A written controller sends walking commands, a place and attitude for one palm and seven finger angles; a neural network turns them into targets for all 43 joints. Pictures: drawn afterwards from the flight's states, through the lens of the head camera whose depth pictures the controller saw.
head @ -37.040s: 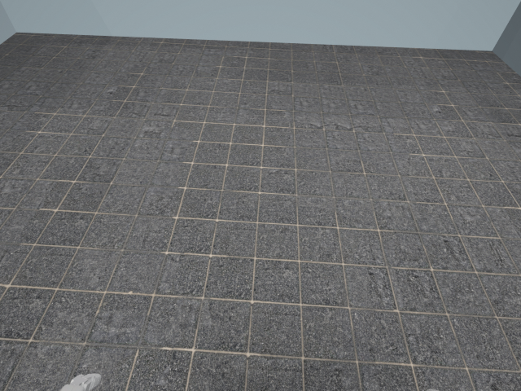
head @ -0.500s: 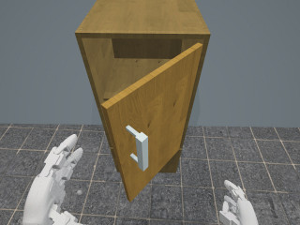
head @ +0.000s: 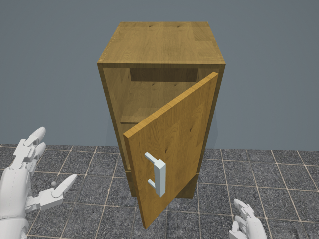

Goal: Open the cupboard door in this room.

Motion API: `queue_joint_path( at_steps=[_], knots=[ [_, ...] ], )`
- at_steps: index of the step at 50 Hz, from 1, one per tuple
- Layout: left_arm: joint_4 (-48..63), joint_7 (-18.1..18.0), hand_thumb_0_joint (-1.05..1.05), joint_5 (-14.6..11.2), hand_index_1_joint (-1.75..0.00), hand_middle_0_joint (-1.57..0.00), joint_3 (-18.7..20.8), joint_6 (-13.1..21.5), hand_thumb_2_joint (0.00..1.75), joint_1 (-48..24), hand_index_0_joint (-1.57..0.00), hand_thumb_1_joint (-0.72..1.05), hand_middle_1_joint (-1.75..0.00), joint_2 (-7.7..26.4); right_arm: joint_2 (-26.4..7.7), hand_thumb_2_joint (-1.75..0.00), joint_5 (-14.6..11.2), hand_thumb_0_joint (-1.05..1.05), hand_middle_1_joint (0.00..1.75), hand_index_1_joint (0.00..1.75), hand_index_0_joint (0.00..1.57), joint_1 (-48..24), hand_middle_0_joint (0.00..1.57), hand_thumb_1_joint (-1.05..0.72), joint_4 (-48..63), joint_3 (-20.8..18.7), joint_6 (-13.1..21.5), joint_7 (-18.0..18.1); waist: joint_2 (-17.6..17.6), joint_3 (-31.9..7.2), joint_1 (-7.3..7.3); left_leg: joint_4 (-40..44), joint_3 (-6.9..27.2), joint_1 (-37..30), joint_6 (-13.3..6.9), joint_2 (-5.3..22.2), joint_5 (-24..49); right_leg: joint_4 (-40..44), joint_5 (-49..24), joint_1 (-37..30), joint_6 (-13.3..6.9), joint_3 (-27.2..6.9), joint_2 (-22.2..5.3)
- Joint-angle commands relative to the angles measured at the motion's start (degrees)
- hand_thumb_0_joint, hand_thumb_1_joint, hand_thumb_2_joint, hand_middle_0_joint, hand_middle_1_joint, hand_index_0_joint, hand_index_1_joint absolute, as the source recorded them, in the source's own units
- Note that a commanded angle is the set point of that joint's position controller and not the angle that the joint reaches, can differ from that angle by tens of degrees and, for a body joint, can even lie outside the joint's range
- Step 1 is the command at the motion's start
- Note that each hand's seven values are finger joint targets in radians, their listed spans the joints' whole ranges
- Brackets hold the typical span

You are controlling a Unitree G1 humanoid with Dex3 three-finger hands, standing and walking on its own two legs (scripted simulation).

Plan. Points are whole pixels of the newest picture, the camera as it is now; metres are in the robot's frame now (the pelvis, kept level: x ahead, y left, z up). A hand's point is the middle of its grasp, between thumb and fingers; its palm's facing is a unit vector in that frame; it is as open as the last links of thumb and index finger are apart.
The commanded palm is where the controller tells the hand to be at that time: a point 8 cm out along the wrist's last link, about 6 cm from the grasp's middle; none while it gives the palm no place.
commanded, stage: draw the hand back to the body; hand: left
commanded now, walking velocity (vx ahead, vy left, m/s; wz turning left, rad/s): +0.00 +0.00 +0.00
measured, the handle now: (154, 175) +0.29 +0.06 +0.00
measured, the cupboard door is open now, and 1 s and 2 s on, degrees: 48 48 48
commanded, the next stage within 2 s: step back with the hand held close in 0.56 s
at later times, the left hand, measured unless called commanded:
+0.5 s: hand (43, 171) +0.19 +0.24 +0.16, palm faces +0.45 -0.81 -0.38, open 7.5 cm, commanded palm +0.14 +0.28 +0.18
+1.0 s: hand (42, 176) +0.18 +0.25 +0.16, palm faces +0.33 -0.80 -0.49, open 7.5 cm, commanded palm +0.12 +0.29 +0.18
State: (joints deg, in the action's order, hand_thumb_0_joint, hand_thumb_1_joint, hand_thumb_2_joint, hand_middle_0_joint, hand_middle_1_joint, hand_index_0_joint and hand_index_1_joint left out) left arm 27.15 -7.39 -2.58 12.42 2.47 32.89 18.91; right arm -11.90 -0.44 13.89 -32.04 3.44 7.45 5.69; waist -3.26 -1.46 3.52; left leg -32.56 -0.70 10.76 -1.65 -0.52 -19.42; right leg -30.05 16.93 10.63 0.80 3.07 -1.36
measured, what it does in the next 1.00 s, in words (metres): stands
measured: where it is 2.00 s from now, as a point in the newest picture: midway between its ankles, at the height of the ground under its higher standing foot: outside the picture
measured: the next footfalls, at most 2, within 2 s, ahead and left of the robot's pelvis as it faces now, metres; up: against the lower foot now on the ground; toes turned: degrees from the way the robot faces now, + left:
right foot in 1.74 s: -0.25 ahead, -0.10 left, +0.00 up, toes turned +2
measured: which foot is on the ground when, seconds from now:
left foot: down 0.00-1.00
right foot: down 0.00-1.00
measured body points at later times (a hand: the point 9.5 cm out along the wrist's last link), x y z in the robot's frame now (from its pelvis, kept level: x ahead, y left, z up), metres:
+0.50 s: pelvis +0.00 -0.01 +0.01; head -0.02 -0.03 +0.46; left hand +0.16 +0.28 +0.19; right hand +0.18 -0.24 -0.07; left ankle -0.02 +0.10 -0.73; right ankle -0.01 -0.13 -0.73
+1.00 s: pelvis -0.03 -0.01 +0.01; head -0.01 -0.01 +0.46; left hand +0.15 +0.29 +0.18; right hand +0.15 -0.26 -0.07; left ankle -0.02 +0.10 -0.73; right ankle -0.01 -0.13 -0.73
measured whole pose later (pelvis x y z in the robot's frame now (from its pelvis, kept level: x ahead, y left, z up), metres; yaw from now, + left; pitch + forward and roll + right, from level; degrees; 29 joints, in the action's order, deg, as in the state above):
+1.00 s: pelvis -0.03 -0.01 +0.01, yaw -2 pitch +0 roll -1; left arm 26.8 -6.8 -2.9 21.7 8.2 32.4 23.1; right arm -13.7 -0.3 9.3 -32.2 -1.3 0.1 5.1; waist -1.5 1.9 0.3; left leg -26.4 -2.1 13.0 -1.1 0.5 -13.3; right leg -23.2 9.9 13.2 0.3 1.8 -0.2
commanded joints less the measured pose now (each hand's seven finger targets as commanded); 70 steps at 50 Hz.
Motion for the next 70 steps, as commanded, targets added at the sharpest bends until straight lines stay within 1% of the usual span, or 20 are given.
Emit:
queue_joint_path(
  at_steps=[1,7,9,11,12,17,26,33,34,35,36,39,41,44,48,54,61,63,66,70],
  knots=[
    [11.64,-0.83,0.0,0.0,-0.3,-0.19,9.4,4.29,0.78,-5.95,-0.19,0.62,-0.3,8.85,-6.39,-0.9,0.25,0.0,0.3,0.3,0.2,-8.22,0.2,-0.9,8.05,-2.79,3.34,-0.02,-0.55,-1.09,0.44,9.4,1.55,-0.48,1.28,2.05,17.01,5.75,-11.01,-3.94,-2.21,0.24,0.99],
    [11.88,-1.05,0.0,-0.32,-0.3,-0.2,13.63,5.25,0.87,-11.16,-0.2,0.83,-0.3,11.27,-6.61,-0.9,0.43,0.0,0.3,0.3,0.2,-9.04,0.2,-0.9,6.26,-3.37,3.1,-0.26,-3.75,-2.01,0.58,11.02,1.19,-3.24,1.48,1.87,19.08,7.52,-12.86,-6.08,-2.32,-0.3,0.99],
    [10.07,-1.12,0.0,-0.71,-0.3,-0.2,14.77,5.25,0.9,-12.09,-0.2,0.9,-0.3,11.72,-6.76,-0.9,0.58,0.0,0.3,0.3,0.2,-9.44,0.2,-0.9,5.84,-3.47,2.86,-0.28,-1.05,-0.86,0.58,11.65,1.22,-3.1,1.39,1.97,18.11,8.22,-12.81,-6.25,-2.25,-0.13,1.08],
    [7.52,-0.5,0.0,-0.91,-0.3,-0.2,12.66,5.15,0.9,-9.65,-0.2,0.9,-0.3,8.85,-6.75,-0.9,0.48,0.0,0.3,0.3,0.2,-9.56,0.2,-0.9,5.59,-3.75,2.55,-0.66,0.8,-0.12,0.48,11.84,0.78,-3.34,1.09,2.07,18.63,8.72,-13.34,-6.09,-2.02,-0.2,1.09],
    [7.56,-0.21,0.0,-0.88,-0.3,-0.2,11.83,5.09,0.9,-9.73,-0.2,0.9,-0.3,8.16,-6.89,-0.9,0.45,0.0,0.3,0.3,0.2,-9.68,0.2,-0.9,5.53,-3.82,2.29,-0.91,-0.6,0.07,0.38,11.98,0.67,-3.59,1.05,2.02,18.76,8.99,-13.36,-6.07,-2.03,-0.4,1.11],
    [9.22,-0.22,0.0,-0.69,-0.3,-0.2,13.33,5.56,0.9,-10.0,-0.2,0.9,-0.3,10.36,-6.98,-0.9,0.75,0.0,0.3,0.3,0.2,-10.06,0.2,-0.9,5.56,-4.28,1.93,-1.0,0.26,-2.38,0.8,11.96,0.31,-4.48,0.77,1.64,20.03,9.31,-15.59,-7.94,-1.94,-0.69,1.08],
    [9.48,-0.34,0.0,-0.7,-0.3,-0.2,13.26,5.95,0.9,-11.94,-0.2,0.9,-0.3,10.54,-6.43,-0.9,0.58,0.0,0.3,0.3,0.2,-10.79,0.2,-0.9,4.95,-4.19,2.29,-0.46,-2.32,-0.54,0.54,12.39,-0.16,-5.35,0.62,1.25,16.04,11.4,-12.36,-6.57,-1.94,-1.32,1.13],
    [7.02,-0.12,0.0,-0.87,-0.3,-0.2,13.46,5.98,0.9,-10.87,-0.2,0.9,-0.3,10.56,-6.56,-0.9,0.7,0.0,0.3,0.3,0.2,-11.03,0.2,-0.9,4.42,-4.46,2.44,-0.39,0.73,0.17,0.69,12.48,-0.42,-5.5,0.26,1.27,16.13,12.23,-12.78,-6.7,-1.72,-1.54,1.18],
    [7.38,-0.34,0.0,-0.89,-0.3,-0.2,14.25,6.04,0.9,-14.87,-0.2,0.9,-0.3,11.88,-6.62,-0.9,0.68,0.0,0.3,0.3,0.2,-11.11,0.2,-0.9,4.14,-4.39,2.33,-0.29,0.31,-0.13,0.33,12.55,-0.5,-5.59,0.23,1.15,15.38,12.53,-12.16,-6.46,-1.59,-1.79,1.07],
    [8.39,-0.58,0.0,-0.51,-0.3,-0.2,20.25,8.02,0.9,-18.79,-0.2,0.9,-0.3,17.48,-7.78,-0.9,0.0,0.0,0.3,0.3,0.2,-10.08,0.2,-0.9,6.12,-4.48,0.93,-0.47,2.75,4.9,-2.21,10.31,0.79,-1.13,-0.55,2.11,11.49,16.01,-13.44,0.17,-1.44,-7.09,-1.52],
    [3.55,0.01,0.0,-0.4,-0.3,-0.2,17.33,8.03,0.9,-12.66,-0.2,0.9,-0.3,13.45,-7.29,-0.9,0.31,0.0,0.3,0.3,0.2,-9.94,0.2,-0.9,5.12,-4.75,-0.13,-0.52,5.48,3.69,-2.53,8.84,1.17,-1.93,-0.55,1.86,10.97,16.66,-12.91,0.8,-1.56,-7.18,-2.7],
    [6.37,0.34,0.0,0.01,-0.3,-0.2,15.24,9.01,0.9,-8.25,-0.2,0.9,-0.3,11.84,-7.84,-0.9,0.61,0.0,0.3,0.3,0.2,-10.26,0.2,-0.9,6.28,-5.24,-1.79,-0.84,2.04,-0.95,-2.73,8.41,0.68,-2.09,-0.08,2.2,15.53,13.76,-18.64,-1.07,-1.7,-5.82,-3.46],
    [8.38,-0.05,0.0,-0.06,-0.3,-0.2,15.77,9.23,0.9,-5.44,-0.2,0.9,-0.3,12.33,-8.11,-0.9,0.61,0.0,0.3,0.3,0.2,-9.74,0.2,-0.9,6.98,-5.6,-2.58,-0.8,0.01,-4.62,-2.73,8.74,0.47,-2.44,0.01,2.83,19.61,11.32,-22.38,-2.93,-1.33,-4.83,-3.12],
    [10.53,-0.58,0.0,-0.19,-0.3,-0.2,17.54,9.21,0.9,-2.9,-0.2,0.9,-0.3,13.79,-7.82,-0.9,0.42,0.0,0.3,0.3,0.2,-9.87,0.2,-0.9,8.14,-6.06,-3.77,-0.53,1.14,-8.09,-2.68,8.55,0.84,-1.67,0.3,3.64,25.0,8.08,-27.03,-5.23,-0.97,-4.0,-2.56],
    [12.59,-1.26,0.0,-0.3,-0.3,-0.2,19.73,9.36,0.9,-1.15,-0.2,0.9,-0.3,15.69,-7.9,-0.9,0.1,0.0,0.3,0.3,0.2,-9.93,0.2,-0.9,9.13,-6.62,-4.8,-0.26,0.43,-9.32,-2.72,8.19,1.29,0.79,0.45,4.03,26.52,5.48,-29.81,-5.84,-0.96,-4.06,-2.49],
    [13.28,-1.71,0.0,0.03,-0.3,-0.2,19.11,9.94,0.9,-0.56,-0.2,0.9,-0.3,14.55,-8.06,-0.9,-0.12,0.0,0.3,0.3,0.2,-9.63,0.2,-0.9,10.08,-6.77,-4.67,-0.2,-1.72,-6.05,-2.66,11.44,3.06,8.75,-0.57,5.92,17.52,2.15,-20.68,-5.73,-0.33,-3.86,-0.73],
    [13.39,-2.2,0.0,1.56,-0.3,-0.2,19.46,11.51,0.9,-2.65,-0.2,0.9,-0.3,13.58,-8.85,-0.9,-0.04,0.0,0.3,0.3,0.2,-8.45,0.2,-0.9,10.48,-6.71,-2.71,-0.35,-2.77,-0.82,-3.11,16.7,7.05,27.99,-3.68,8.54,-12.37,-4.12,-9.55,-10.52,0.1,-4.98,0.61],
    [13.86,-2.35,0.0,2.08,-0.3,-0.2,19.82,11.94,0.9,-4.55,-0.2,0.9,-0.3,13.94,-9.11,-0.9,0.08,0.0,0.3,0.3,0.2,-8.04,0.2,-0.9,10.34,-6.86,-2.15,-0.25,-2.0,-0.18,-3.27,15.09,7.12,29.95,-3.8,8.0,-15.9,-3.19,-6.12,-9.59,-0.08,-6.09,0.26],
    [13.76,-2.59,0.0,2.32,-0.3,-0.2,19.59,12.69,0.9,-5.85,-0.2,0.9,-0.3,13.83,-8.74,-0.9,0.41,0.0,0.3,0.3,0.2,-6.93,0.2,-0.9,9.81,-6.88,-1.33,-0.38,2.21,0.38,-3.73,9.03,5.53,27.05,-3.03,5.67,-17.19,2.67,3.43,-2.54,-1.19,-9.89,-2.17],
    [16.5,-3.5,0.0,1.2,-0.3,-0.2,19.02,13.22,0.9,-6.11,-0.2,0.9,-0.3,14.68,-7.96,-0.9,0.47,0.0,0.3,0.3,0.2,-5.94,0.2,-0.9,7.89,-6.43,-0.87,-0.64,5.99,-2.03,-4.35,-1.73,2.81,10.88,0.02,1.39,-7.95,11.2,10.51,13.36,-4.16,-12.04,-7.3]
  ],
)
